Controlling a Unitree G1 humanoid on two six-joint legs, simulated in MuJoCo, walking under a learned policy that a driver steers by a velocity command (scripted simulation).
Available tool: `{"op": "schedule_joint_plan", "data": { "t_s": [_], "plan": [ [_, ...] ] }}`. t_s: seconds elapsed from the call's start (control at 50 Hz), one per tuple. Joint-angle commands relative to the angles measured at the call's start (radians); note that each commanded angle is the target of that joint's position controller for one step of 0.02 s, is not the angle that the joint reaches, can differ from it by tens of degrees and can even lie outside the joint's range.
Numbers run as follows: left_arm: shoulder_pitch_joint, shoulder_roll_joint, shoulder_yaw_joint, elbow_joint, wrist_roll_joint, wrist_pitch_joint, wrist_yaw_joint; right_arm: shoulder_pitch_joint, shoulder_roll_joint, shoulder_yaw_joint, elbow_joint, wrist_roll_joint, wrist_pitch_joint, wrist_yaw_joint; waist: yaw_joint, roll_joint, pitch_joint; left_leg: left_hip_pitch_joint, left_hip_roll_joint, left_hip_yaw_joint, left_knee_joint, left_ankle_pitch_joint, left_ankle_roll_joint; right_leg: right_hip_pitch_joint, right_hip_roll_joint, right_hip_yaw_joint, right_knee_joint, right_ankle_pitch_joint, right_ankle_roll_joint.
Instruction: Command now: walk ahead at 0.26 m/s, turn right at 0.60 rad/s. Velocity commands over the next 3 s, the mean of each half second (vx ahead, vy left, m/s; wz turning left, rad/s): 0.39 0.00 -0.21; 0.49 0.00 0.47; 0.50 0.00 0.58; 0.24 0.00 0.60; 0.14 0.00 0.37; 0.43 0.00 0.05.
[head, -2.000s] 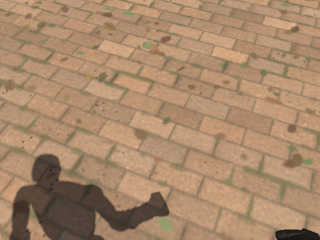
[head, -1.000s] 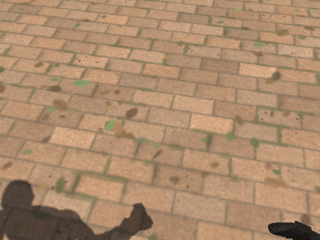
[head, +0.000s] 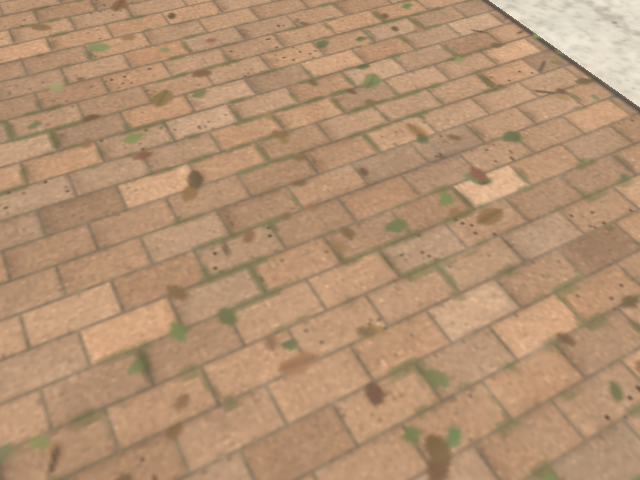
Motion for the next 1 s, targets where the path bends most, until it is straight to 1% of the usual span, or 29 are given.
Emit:
{"op": "schedule_joint_plan", "data": {
  "t_s": [0.02,0.04,0.1,0.18,0.22,0.28,0.32,0.34,0.36,0.38,0.4,0.42,0.44,0.46,0.48,0.52,0.56,0.6,0.7,0.78,0.84,0.86,0.88,0.9,0.92,0.94,0.96,0.98,1.0],
  "plan": [
    [-0.032,0.14,0.038,-0.072,0.01,-0.03,-0.024,-0.026,-0.153,-0.044,-0.052,0.005,-0.026,0.003,0.013,0.159,0.084,0.101,0.297,-0.354,-0.378,-0.375,0.099,-0.281,-0.07,-0.016,0.242,0.071,0.021],
    [-0.007,0.131,0.037,-0.054,0.011,-0.028,-0.039,-0.03,-0.14,-0.041,-0.053,0.01,-0.033,0.002,0.013,0.177,0.067,0.113,0.266,-0.279,-0.38,-0.311,0.095,-0.274,-0.081,-0.046,0.293,0.105,0.03],
    [-0.057,0.091,0.021,-0.067,0.004,-0.029,-0.06,0.049,-0.132,-0.045,-0.022,0.007,-0.059,0.015,-0.025,0.142,0.07,0.172,0.261,-0.167,-0.378,-0.167,0.101,-0.335,-0.115,-0.067,0.328,0.173,0.045],
    [-0.149,0.066,0.008,-0.087,0.007,-0.035,-0.064,0.162,-0.133,-0.052,0.031,0.005,-0.081,0.024,-0.081,0.128,0.089,0.25,0.281,-0.102,-0.38,-0.049,0.12,-0.388,-0.136,-0.066,0.209,0.209,0.06],
    [-0.177,0.041,-0.004,-0.09,0.008,-0.044,-0.062,0.184,-0.129,-0.05,0.06,0.004,-0.089,0.032,-0.083,0.134,0.1,0.244,0.277,-0.073,-0.377,0.015,0.13,-0.348,-0.13,-0.065,0.087,0.222,0.055],
    [-0.241,0.026,-0.023,-0.108,0.012,-0.056,-0.067,0.18,-0.142,-0.052,0.091,0.015,-0.09,0.039,-0.073,0.166,0.1,0.176,0.261,-0.031,-0.355,0.156,0.136,-0.188,-0.166,-0.204,-0.122,0.187,0.04],
    [-0.256,0.023,-0.029,-0.114,0.009,-0.064,-0.058,0.214,-0.159,-0.055,0.12,0.019,-0.083,0.044,-0.079,0.185,0.095,0.141,0.273,-0.048,-0.307,0.318,0.139,-0.056,-0.144,-0.253,-0.206,0.134,0.017],
    [-0.214,0.03,-0.026,-0.106,0.005,-0.072,-0.051,0.216,-0.173,-0.058,0.131,0.019,-0.078,0.046,-0.052,0.181,0.082,0.13,0.286,-0.059,-0.263,0.412,0.137,0.02,-0.124,-0.259,-0.244,0.13,0.0],
    [-0.109,0.039,-0.019,-0.074,0.004,-0.084,-0.038,0.194,-0.184,-0.059,0.137,0.022,-0.076,0.046,0.015,0.151,0.044,0.106,0.267,-0.037,-0.152,0.55,0.119,0.16,-0.101,-0.255,-0.328,0.183,-0.018],
    [0.052,0.078,-0.003,-0.015,0.017,-0.099,-0.022,0.189,-0.165,-0.052,0.139,0.027,-0.078,0.048,0.086,0.082,-0.064,0.039,0.206,0.017,0.054,0.59,0.092,0.391,-0.107,-0.228,-0.367,0.219,-0.037],
    [0.233,0.161,0.016,0.005,0.041,-0.11,-0.003,0.168,-0.095,-0.028,0.096,0.029,-0.081,0.052,0.163,-0.05,-0.231,-0.137,0.146,0.055,0.356,0.262,0.063,0.644,-0.372,0.05,-0.43,-0.02,-0.077],
    [0.265,0.275,0.036,0.008,0.029,-0.108,0.015,0.208,-0.008,-0.012,0.052,0.039,-0.08,0.053,0.129,-0.281,-0.296,-0.408,-0.014,0.045,0.618,-0.269,0.04,0.744,-0.617,0.472,-0.569,-0.075,-0.147],
    [0.21,0.207,0.021,0.008,0.013,-0.108,0.02,0.162,-0.11,-0.04,0.082,0.025,-0.065,0.042,0.124,-0.097,-0.192,-0.438,0.033,-0.086,0.708,-0.208,0.059,0.61,-0.581,0.42,-0.568,-0.066,-0.139],
    [0.114,0.131,-0.003,0.005,0.007,-0.111,0.019,0.142,-0.103,-0.044,0.083,0.03,-0.065,0.051,0.068,-0.065,-0.077,-0.433,0.075,-0.091,0.685,-0.113,0.066,0.498,-0.523,0.256,-0.578,0.004,-0.115],
    [0.057,0.076,-0.018,0.004,0.002,-0.117,0.015,0.15,-0.083,-0.041,0.101,0.034,-0.063,0.056,0.034,-0.061,-0.026,-0.399,0.101,-0.069,0.643,-0.054,0.056,0.417,-0.469,0.137,-0.608,0.117,-0.087],
    [0.022,0.025,-0.035,0.01,-0.007,-0.13,0.021,0.182,-0.066,-0.044,0.136,0.008,-0.04,0.068,-0.004,-0.099,0.012,-0.358,0.115,-0.043,0.623,0.002,0.027,0.348,-0.399,-0.014,-0.642,0.258,-0.057],
    [0.046,0.027,-0.034,0.03,-0.012,-0.149,0.022,0.168,-0.046,-0.046,0.135,0.005,-0.027,0.08,-0.018,-0.08,0.018,-0.377,0.106,-0.031,0.641,0.049,0.015,0.344,-0.39,-0.089,-0.652,0.402,-0.062],
    [0.068,0.034,-0.028,0.049,-0.017,-0.16,0.023,0.104,-0.031,-0.045,0.116,0.003,-0.02,0.088,-0.019,-0.069,0.039,-0.444,0.113,-0.022,0.638,0.104,0.003,0.352,-0.391,-0.15,-0.671,0.466,-0.072],
    [0.107,0.013,-0.032,0.095,-0.013,-0.162,0.026,-0.079,-0.006,-0.03,0.054,-0.001,-0.023,0.104,-0.001,-0.047,0.092,-0.504,0.11,0.026,0.427,0.255,-0.009,0.365,-0.37,-0.283,-0.681,0.565,-0.084],
    [0.154,0.052,-0.024,0.136,-0.014,-0.157,0.037,-0.206,0.0,-0.014,0.001,-0.006,-0.026,0.118,0.024,-0.033,0.114,-0.427,0.088,0.113,0.206,0.266,0.035,0.429,-0.396,-0.348,-0.665,0.692,-0.073],
    [0.161,0.093,-0.016,0.156,-0.011,-0.143,0.048,-0.171,-0.023,-0.021,-0.001,-0.008,-0.023,0.106,-0.004,-0.051,0.053,-0.31,0.007,0.178,0.15,0.151,0.098,0.53,-0.405,-0.399,-0.498,1.119,-0.052],
    [0.156,0.112,-0.012,0.159,-0.008,-0.134,0.052,-0.112,-0.039,-0.028,0.011,-0.008,-0.023,0.099,-0.034,-0.062,0.01,-0.242,-0.028,0.189,0.147,0.092,0.123,0.55,-0.408,-0.408,-0.387,1.244,-0.052],
    [0.152,0.13,-0.006,0.159,-0.004,-0.122,0.053,-0.018,-0.063,-0.04,0.035,-0.008,-0.028,0.092,-0.074,-0.065,-0.048,-0.131,-0.058,0.179,0.124,0.044,0.15,0.533,-0.413,-0.407,-0.227,1.258,-0.055],
    [0.141,0.139,-0.005,0.151,-0.007,-0.115,0.05,0.125,-0.097,-0.059,0.079,-0.017,-0.038,0.08,-0.141,-0.029,-0.128,0.074,-0.078,0.146,0.043,0.055,0.183,0.437,-0.394,-0.416,0.002,1.106,-0.042],
    [0.156,0.094,-0.016,0.123,-0.003,-0.118,0.044,0.23,-0.189,-0.089,0.102,-0.022,-0.038,0.062,-0.167,0.083,-0.214,0.302,0.113,-0.11,0.006,-0.069,0.238,0.215,-0.341,-0.418,0.313,0.639,-0.016],
    [0.164,0.019,-0.027,0.045,-0.02,-0.125,0.022,0.162,-0.287,-0.113,0.076,-0.001,-0.028,0.058,-0.083,0.307,-0.291,0.544,0.363,-0.716,-0.138,-0.064,0.413,-0.213,-0.097,-0.296,0.67,-0.13,0.045],
    [0.032,0.086,-0.02,0.022,-0.009,-0.138,0.019,0.171,-0.26,-0.112,0.069,0.023,-0.018,0.054,-0.139,0.115,-0.25,0.524,0.355,-0.702,-0.216,-0.019,0.394,-0.335,-0.146,-0.118,0.691,-0.051,0.035],
    [-0.002,0.073,-0.027,0.008,-0.021,-0.152,0.014,0.122,-0.214,-0.099,0.078,0.026,-0.019,0.043,-0.104,0.061,-0.126,0.399,0.344,-0.561,-0.225,0.066,0.364,-0.348,-0.198,-0.114,0.621,0.049,0.028],
    [0.017,0.067,-0.029,0.022,-0.021,-0.159,0.017,0.091,-0.163,-0.085,0.086,0.024,-0.025,0.04,-0.05,-0.01,-0.04,0.254,0.298,-0.466,-0.236,0.205,0.317,-0.286,-0.234,-0.122,0.513,0.091,0.029]
  ]
}}
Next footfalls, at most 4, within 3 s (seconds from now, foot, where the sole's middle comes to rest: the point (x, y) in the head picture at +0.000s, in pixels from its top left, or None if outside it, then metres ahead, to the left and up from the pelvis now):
0.38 right None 0.23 -0.17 -0.77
0.90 left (317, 464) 0.53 0.01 -0.77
1.44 right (342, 322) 0.88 -0.05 -0.77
1.90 left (233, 312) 0.90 0.22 -0.77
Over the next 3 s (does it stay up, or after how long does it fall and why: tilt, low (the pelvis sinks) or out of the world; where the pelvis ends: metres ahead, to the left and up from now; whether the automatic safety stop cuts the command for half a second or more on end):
stays up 0.99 0.31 0.00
